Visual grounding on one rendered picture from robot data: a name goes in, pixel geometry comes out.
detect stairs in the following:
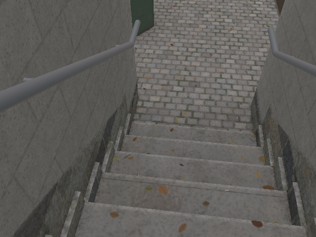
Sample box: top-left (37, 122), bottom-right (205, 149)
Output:
top-left (74, 121), bottom-right (307, 237)

